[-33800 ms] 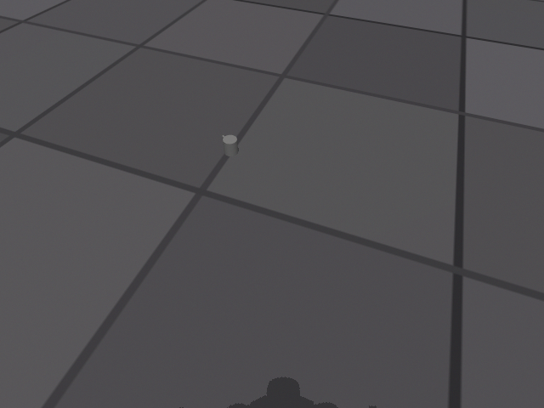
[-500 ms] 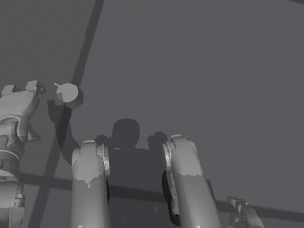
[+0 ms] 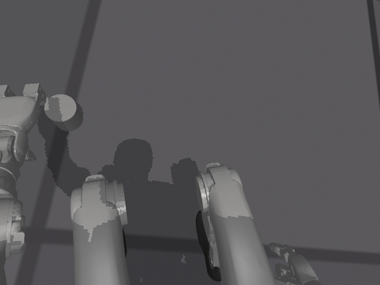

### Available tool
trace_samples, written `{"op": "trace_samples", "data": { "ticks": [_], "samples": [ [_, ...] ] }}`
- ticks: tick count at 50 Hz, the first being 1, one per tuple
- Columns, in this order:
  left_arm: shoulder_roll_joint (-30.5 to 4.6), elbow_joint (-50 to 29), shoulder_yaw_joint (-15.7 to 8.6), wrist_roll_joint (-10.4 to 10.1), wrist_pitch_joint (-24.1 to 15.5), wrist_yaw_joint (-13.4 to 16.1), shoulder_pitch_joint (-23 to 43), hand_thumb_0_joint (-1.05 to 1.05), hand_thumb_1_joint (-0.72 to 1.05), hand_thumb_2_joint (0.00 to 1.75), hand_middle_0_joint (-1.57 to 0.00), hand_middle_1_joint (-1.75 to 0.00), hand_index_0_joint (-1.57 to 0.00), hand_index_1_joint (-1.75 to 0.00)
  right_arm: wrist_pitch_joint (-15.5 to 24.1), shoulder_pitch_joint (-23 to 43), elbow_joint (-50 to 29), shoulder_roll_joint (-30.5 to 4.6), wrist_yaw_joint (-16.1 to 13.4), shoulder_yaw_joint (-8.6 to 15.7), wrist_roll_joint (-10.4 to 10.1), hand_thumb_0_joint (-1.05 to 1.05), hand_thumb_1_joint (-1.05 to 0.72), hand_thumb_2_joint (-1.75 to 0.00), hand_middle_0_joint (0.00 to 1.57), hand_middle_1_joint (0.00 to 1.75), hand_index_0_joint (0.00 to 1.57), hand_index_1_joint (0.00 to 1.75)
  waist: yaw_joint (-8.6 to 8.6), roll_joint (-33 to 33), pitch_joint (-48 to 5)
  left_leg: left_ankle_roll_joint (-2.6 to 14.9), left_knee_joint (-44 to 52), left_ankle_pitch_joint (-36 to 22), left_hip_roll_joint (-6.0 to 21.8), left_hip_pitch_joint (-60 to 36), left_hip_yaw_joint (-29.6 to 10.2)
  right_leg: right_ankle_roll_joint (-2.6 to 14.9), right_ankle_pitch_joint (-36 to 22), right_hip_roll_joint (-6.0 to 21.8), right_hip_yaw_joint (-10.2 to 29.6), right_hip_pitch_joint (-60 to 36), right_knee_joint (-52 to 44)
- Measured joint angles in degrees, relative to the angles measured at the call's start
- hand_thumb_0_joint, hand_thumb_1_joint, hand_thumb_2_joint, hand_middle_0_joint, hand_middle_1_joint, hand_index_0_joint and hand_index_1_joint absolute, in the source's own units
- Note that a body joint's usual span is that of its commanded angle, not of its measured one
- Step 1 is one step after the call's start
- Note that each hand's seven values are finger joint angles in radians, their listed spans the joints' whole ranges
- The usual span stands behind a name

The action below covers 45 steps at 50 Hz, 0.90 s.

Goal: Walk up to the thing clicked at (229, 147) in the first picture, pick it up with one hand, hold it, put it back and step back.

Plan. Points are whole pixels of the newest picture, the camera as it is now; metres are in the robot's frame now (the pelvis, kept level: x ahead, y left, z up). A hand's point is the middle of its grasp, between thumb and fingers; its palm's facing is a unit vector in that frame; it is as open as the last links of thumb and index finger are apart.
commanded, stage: rise first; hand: left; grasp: from above
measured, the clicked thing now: (60, 110) +0.54 +0.28 -0.31
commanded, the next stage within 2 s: approach in 1.96 s
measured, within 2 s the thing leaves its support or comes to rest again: neither
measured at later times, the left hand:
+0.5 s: hand (34, 124) +0.46 +0.30 -0.18, palm faces -0.45 -0.07 -0.89, open 13.9 cm
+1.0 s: hand (34, 117) +0.47 +0.30 -0.19, palm faces -0.44 -0.08 -0.89, open 14.0 cm
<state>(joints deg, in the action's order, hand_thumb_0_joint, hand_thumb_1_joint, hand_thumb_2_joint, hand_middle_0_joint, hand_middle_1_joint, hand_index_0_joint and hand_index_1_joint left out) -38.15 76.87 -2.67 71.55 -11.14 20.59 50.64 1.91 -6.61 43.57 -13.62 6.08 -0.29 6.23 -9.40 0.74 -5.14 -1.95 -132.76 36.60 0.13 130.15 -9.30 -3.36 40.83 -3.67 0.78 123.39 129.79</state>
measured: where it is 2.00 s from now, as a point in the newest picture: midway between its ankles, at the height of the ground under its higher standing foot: (166, 264)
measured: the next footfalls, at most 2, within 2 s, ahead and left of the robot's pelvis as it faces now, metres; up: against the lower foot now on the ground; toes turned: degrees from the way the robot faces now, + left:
none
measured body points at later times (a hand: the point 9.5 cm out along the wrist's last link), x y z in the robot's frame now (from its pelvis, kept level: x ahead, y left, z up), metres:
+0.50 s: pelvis +0.01 +0.00 -0.01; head +0.25 +0.07 +0.36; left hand +0.48 +0.30 -0.13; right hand +0.06 -0.27 -0.13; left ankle +0.09 +0.13 -0.32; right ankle +0.10 -0.15 -0.32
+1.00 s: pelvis +0.01 +0.00 -0.02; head +0.25 +0.07 +0.35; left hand +0.49 +0.30 -0.14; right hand +0.06 -0.28 -0.13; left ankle +0.09 +0.13 -0.32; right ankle +0.10 -0.15 -0.32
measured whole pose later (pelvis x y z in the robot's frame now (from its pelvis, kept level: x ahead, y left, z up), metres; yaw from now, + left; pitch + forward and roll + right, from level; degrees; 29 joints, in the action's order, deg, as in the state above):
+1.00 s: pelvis +0.01 +0.00 -0.02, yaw -2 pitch +34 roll -9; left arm -44.9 82.9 -5.0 71.4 -11.3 21.1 56.6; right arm 1.0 -7.2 42.4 -14.7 7.2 -4.3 8.1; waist -13.2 1.5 -2.0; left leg -2.9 -137.6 38.5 0.4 133.4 -11.9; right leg -4.7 41.5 -4.5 -0.9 126.6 133.3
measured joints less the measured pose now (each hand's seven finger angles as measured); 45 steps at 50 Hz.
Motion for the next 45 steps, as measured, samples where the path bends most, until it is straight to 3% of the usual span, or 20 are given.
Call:
{"op": "trace_samples", "data": {
  "ticks": [27,45],
  "samples": [
    [-3.7,4.5,-2.5,-0.1,-0.3,1.0,3.2,0.00,-0.51,0.99,-0.09,-1.07,-0.11,-1.04,-0.5,-1.2,-0.2,-0.7,1.0,-2.3,1.3,0.01,-0.91,-0.90,0.20,0.30,0.20,0.30,-2.46,0.2,2.1,-0.68,-3.4,1.7,0.4,2.4,-1.5,-1.02,0.7,-0.8,-0.8,2.7,2.8],
    [-6.1,5.8,-2.4,0.0,-0.2,1.0,5.4,0.00,-0.53,1.00,-0.10,-1.05,-0.11,-1.04,-0.6,-0.4,-1.0,-1.2,1.2,-3.6,1.8,0.00,-0.91,-0.90,0.20,0.30,0.20,0.30,-3.50,0.5,3.1,-0.98,-4.7,1.8,0.3,3.2,-2.4,-1.20,0.6,-0.9,-1.5,3.4,3.6]
  ]
}}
